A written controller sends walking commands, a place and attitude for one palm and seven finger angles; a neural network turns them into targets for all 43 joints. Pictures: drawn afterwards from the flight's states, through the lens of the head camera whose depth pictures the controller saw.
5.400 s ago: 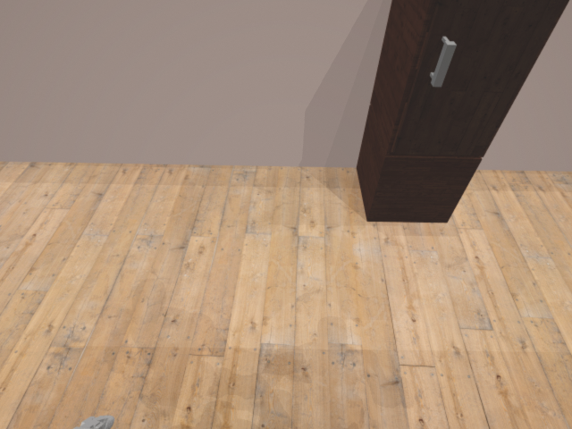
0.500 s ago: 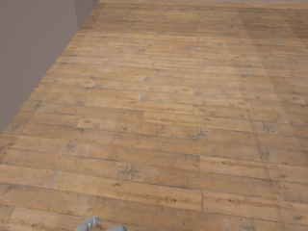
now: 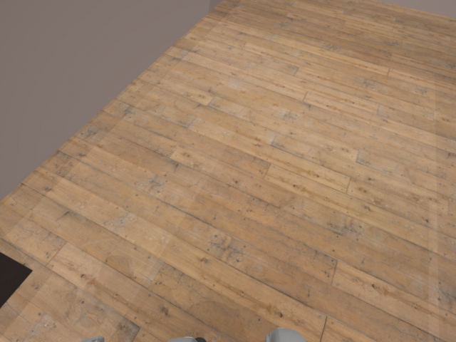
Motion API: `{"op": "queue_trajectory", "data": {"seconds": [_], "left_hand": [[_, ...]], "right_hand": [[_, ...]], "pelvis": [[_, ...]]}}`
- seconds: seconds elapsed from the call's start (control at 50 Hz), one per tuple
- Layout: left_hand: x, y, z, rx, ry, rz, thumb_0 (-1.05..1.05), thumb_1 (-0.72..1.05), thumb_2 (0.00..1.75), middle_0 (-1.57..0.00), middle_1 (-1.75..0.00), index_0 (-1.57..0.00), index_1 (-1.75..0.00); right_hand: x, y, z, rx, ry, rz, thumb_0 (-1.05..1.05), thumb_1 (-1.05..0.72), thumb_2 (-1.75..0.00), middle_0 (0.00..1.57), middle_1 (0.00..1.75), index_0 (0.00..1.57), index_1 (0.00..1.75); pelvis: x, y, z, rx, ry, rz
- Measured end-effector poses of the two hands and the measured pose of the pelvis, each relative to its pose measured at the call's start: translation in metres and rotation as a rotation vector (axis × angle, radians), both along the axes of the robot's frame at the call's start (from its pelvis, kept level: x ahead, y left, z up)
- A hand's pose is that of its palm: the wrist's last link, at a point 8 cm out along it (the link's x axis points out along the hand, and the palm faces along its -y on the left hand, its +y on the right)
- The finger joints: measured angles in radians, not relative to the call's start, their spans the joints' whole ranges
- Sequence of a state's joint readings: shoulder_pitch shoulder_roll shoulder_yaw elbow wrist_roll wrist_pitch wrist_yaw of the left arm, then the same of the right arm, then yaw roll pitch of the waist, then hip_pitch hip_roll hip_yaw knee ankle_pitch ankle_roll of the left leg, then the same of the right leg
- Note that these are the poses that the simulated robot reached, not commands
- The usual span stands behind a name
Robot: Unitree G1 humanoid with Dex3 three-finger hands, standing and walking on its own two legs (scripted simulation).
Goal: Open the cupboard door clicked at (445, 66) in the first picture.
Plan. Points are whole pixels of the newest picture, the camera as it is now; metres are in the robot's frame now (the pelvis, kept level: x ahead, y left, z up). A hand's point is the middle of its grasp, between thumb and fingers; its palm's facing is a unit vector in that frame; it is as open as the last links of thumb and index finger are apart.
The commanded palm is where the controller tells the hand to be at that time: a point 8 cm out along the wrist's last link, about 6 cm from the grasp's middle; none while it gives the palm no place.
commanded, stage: turn to face it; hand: left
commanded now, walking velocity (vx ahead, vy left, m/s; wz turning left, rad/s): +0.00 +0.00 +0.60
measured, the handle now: out of the picture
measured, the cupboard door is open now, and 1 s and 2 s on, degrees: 0 0 0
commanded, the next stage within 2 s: take the last steps up to it in 1.84 s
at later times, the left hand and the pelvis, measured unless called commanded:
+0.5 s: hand out of the picture +0.00 +0.13 -0.15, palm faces +0.34 -0.91 -0.26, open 7.4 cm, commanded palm none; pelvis -0.01 -0.07 +0.00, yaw +20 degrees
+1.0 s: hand out of the picture -0.03 +0.18 -0.15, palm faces +0.59 -0.76 -0.29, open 7.4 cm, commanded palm none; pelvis -0.01 -0.06 +0.00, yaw +37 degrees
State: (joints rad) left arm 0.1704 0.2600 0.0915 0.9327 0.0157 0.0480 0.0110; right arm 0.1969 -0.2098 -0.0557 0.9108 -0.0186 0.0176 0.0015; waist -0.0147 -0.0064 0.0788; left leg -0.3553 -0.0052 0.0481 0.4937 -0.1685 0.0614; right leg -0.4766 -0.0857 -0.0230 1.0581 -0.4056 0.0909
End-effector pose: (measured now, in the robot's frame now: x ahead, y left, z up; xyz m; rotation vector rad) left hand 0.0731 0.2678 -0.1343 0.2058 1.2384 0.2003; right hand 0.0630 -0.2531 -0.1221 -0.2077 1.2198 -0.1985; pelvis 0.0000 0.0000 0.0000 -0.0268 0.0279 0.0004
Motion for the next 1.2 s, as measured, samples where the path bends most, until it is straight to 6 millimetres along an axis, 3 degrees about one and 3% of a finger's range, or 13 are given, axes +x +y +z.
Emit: {"op": "queue_trajectory", "data": {"seconds": [0.1,0.2,0.26,0.42,0.52,0.64,0.72,0.8,0.94,1.06,1.2], "left_hand": [[-0.007,-0.011,0.010,0.027,-0.028,0.049,0.01,0.91,0.90,-0.20,-0.30,-0.19,-0.30],[-0.013,-0.041,0.016,0.045,-0.097,0.090,0.01,0.91,0.90,-0.20,-0.30,-0.19,-0.30],[-0.029,-0.060,0.019,0.056,-0.115,0.120,0.01,0.91,0.90,-0.20,-0.30,-0.19,-0.30],[-0.075,-0.095,0.022,0.016,-0.050,0.232,0.01,0.90,0.90,-0.20,-0.30,-0.20,-0.30],[-0.108,-0.095,0.014,-0.002,-0.022,0.325,0.01,0.91,0.90,-0.20,-0.30,-0.20,-0.30],[-0.165,-0.075,-0.011,-0.025,0.045,0.452,0.01,0.91,0.90,-0.20,-0.30,-0.20,-0.30],[-0.190,-0.060,-0.016,-0.022,0.095,0.515,0.01,0.91,0.90,-0.20,-0.30,-0.20,-0.30],[-0.187,-0.049,-0.004,-0.006,0.047,0.549,0.01,0.91,0.90,-0.20,-0.30,-0.20,-0.30],[-0.158,-0.045,0.014,0.044,-0.074,0.573,0.01,0.91,0.90,-0.20,-0.30,-0.19,-0.30],[-0.138,-0.065,0.023,0.103,-0.155,0.593,0.01,0.91,0.90,-0.20,-0.30,-0.20,-0.30],[-0.161,-0.102,0.029,0.084,-0.117,0.690,0.01,0.90,0.90,-0.20,-0.30,-0.20,-0.30]], "right_hand": [[0.014,-0.009,-0.007,0.036,0.001,0.050,0.00,-0.91,-0.90,0.20,0.30,0.20,0.30],[0.029,-0.033,-0.023,0.065,0.000,0.102,0.00,-0.90,-0.90,0.20,0.30,0.20,0.30],[0.041,-0.049,-0.030,0.070,0.000,0.137,0.00,-0.91,-0.90,0.20,0.30,0.20,0.30],[0.071,-0.062,-0.015,0.056,0.016,0.247,0.00,-0.91,-0.90,0.20,0.29,0.20,0.29],[0.093,-0.045,-0.013,0.035,0.045,0.352,0.00,-0.91,-0.90,0.20,0.29,0.20,0.29],[0.133,0.006,-0.011,0.011,-0.033,0.498,0.00,-0.91,-0.90,0.20,0.29,0.20,0.29],[0.144,0.034,0.000,0.012,-0.099,0.555,0.00,-0.91,-0.90,0.20,0.29,0.20,0.29],[0.144,0.044,0.007,0.008,-0.091,0.592,0.00,-0.91,-0.90,0.20,0.30,0.20,0.30],[0.144,0.042,-0.003,0.032,-0.034,0.636,0.00,-0.90,-0.90,0.20,0.30,0.20,0.30],[0.158,0.025,-0.028,0.062,0.007,0.659,0.00,-0.90,-0.90,0.20,0.30,0.20,0.30],[0.173,0.026,-0.024,0.055,0.054,0.738,0.00,-0.91,-0.90,0.20,0.29,0.20,0.29]], "pelvis": [[-0.001,-0.017,0.000,0.006,-0.003,0.063],[-0.005,-0.044,-0.007,0.026,-0.007,0.133],[-0.008,-0.058,-0.010,0.036,-0.016,0.177],[-0.006,-0.074,0.003,0.073,-0.021,0.293],[-0.007,-0.071,0.002,0.074,-0.012,0.365],[-0.013,-0.051,-0.013,0.044,-0.006,0.445],[-0.017,-0.045,-0.011,0.043,-0.013,0.479],[-0.018,-0.043,-0.003,0.025,-0.017,0.526],[-0.012,-0.052,0.000,0.025,-0.010,0.609],[0.001,-0.071,-0.011,0.040,-0.008,0.688],[0.007,-0.077,-0.001,0.072,-0.018,0.791]]}}
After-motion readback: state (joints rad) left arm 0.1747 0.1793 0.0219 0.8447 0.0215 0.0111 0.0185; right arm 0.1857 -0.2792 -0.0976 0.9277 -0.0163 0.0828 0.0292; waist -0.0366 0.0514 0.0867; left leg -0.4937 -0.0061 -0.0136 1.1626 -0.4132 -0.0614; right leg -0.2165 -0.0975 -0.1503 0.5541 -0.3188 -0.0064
